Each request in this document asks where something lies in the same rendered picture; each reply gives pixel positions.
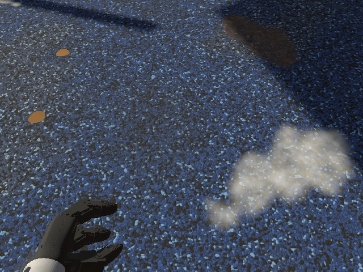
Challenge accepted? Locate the robot left hand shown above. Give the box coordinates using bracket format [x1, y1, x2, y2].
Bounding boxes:
[35, 198, 123, 272]

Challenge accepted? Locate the left robot forearm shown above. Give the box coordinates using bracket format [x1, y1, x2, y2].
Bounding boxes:
[23, 258, 65, 272]

